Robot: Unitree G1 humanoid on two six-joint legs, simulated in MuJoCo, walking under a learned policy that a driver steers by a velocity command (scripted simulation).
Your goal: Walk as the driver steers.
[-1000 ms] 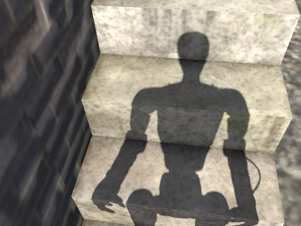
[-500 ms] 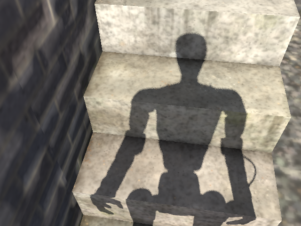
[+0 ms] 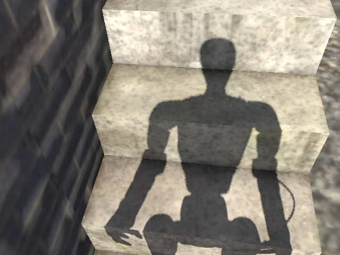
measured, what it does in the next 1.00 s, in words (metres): stands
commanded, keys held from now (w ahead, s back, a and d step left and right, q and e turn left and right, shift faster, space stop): w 1.00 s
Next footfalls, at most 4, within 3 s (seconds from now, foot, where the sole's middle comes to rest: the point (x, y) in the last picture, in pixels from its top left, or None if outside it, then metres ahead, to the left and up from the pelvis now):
none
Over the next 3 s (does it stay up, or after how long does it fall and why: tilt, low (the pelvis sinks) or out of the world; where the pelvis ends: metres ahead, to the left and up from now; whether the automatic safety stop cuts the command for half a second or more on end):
stays up -0.01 0.03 0.01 its command is cut before an obstacle from the start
